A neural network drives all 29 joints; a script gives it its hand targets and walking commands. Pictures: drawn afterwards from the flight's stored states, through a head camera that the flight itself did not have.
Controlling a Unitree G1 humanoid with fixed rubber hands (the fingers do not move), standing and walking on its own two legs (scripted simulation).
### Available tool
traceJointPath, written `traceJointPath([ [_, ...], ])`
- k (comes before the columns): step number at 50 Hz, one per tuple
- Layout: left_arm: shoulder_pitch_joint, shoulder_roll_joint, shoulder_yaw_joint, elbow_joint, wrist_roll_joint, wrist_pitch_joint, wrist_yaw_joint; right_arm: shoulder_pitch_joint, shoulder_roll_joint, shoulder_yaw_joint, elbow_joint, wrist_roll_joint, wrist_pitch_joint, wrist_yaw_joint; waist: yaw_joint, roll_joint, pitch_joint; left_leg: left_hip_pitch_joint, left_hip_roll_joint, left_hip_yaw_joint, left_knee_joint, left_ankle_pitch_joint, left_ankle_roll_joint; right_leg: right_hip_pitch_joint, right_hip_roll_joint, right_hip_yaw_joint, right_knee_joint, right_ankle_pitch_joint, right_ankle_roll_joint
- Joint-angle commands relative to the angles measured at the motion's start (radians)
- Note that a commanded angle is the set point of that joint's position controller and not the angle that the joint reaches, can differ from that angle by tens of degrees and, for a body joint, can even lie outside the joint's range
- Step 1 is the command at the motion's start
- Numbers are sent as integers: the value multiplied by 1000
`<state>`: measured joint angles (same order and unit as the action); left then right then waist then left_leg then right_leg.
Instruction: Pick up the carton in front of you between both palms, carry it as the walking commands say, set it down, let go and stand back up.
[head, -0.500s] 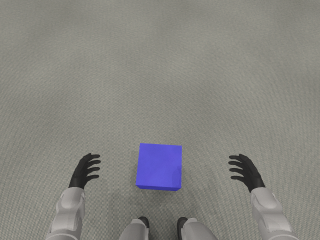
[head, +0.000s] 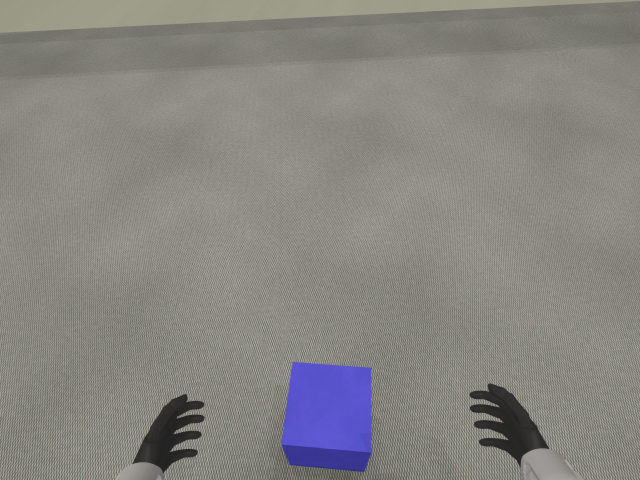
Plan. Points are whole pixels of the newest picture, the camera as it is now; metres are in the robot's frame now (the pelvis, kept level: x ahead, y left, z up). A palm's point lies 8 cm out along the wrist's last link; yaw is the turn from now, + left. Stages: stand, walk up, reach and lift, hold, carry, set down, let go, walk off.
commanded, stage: let go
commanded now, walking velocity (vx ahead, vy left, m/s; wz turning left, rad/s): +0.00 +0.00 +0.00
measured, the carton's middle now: (329, 418) +0.36 +0.01 -0.65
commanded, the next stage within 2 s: stand in 0.16 s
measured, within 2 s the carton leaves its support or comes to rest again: neither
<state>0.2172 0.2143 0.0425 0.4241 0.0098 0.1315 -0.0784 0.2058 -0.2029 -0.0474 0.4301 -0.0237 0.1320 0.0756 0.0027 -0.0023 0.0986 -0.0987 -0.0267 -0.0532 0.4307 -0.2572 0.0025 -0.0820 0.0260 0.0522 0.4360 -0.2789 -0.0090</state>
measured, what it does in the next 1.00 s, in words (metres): stands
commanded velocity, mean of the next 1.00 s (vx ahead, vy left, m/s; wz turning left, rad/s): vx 0.00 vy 0.00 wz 0.00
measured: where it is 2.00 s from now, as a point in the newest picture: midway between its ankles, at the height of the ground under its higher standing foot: outside the picture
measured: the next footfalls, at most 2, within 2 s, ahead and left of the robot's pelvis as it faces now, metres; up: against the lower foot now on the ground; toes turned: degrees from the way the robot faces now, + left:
none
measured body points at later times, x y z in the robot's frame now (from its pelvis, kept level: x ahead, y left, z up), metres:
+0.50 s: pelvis +0.01 +0.00 +0.00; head +0.01 +0.01 +0.45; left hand +0.14 +0.30 -0.10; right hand +0.15 -0.29 -0.10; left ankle -0.01 +0.12 -0.74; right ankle -0.02 -0.11 -0.74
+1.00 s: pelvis +0.01 +0.01 +0.00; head +0.00 +0.01 +0.45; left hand +0.12 +0.30 -0.11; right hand +0.13 -0.30 -0.11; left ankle -0.01 +0.12 -0.74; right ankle -0.02 -0.11 -0.74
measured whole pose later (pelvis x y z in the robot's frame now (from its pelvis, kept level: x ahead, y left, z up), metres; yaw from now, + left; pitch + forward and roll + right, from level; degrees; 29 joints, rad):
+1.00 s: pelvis +0.01 +0.01 +0.00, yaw +0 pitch -2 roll +0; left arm 0.17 0.35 0.02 0.87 0.03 0.00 0.02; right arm 0.15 -0.36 -0.01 0.90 -0.03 -0.01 -0.03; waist 0.00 0.00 0.01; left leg -0.14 -0.02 -0.04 0.42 -0.25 0.01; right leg -0.11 0.02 0.04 0.41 -0.27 0.00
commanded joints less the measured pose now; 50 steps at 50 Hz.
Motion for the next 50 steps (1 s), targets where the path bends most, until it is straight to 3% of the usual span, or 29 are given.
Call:
traceJointPath([
  [1,-41,91,31,-100,6,1,1,-26,-95,-34,-96,-5,1,-3,-6,-8,-25,46,-14,46,-53,151,-13,-49,10,-40,-80,151,22],
  [5,-43,88,35,-107,14,6,3,-36,-92,-31,-109,-2,5,-2,-1,1,-32,54,-16,42,-45,176,-12,-29,11,-37,-72,178,20],
  [6,16,97,45,-48,-9,-26,21,-83,-120,-30,-169,-15,59,-30,3,-39,-90,88,-19,41,-13,242,-6,-23,35,-47,-40,184,34],
  [8,-6,93,29,-74,-5,-34,34,-50,-108,-16,-156,-10,80,-48,2,-12,-71,72,-20,38,-11,243,-6,-43,33,-42,-33,183,30],
  [9,-45,213,58,50,26,-64,78,-68,-209,-37,14,-5,-5,-88,3,24,-54,-107,47,11,21,167,-30,-127,-46,-7,-31,179,36],
  [10,-20,228,58,61,34,-79,93,-41,-210,-42,36,-7,-43,-101,-1,11,-72,-85,47,1,23,126,-28,-126,-60,15,-32,166,29],
  [13,-44,200,46,102,36,-103,97,-55,-197,-30,100,-18,-93,-99,-7,17,-95,-87,63,-24,10,46,-15,-158,-64,38,-41,54,21],
  [19,-39,223,39,176,31,-124,97,-78,-233,-24,190,-19,-126,-98,0,7,-151,-77,82,-44,19,195,-6,-107,-75,46,-12,199,12],
  [31,-41,270,24,284,24,-140,105,-75,-284,-17,307,-16,-145,-104,-4,6,-139,-41,100,-66,-4,278,7,-76,-92,56,-25,263,6],
  [50,-75,295,6,405,18,-143,104,-94,-312,4,428,-5,-151,-105,-2,5,-114,-22,115,-78,-64,254,14,-46,-113,67,-83,241,0],
])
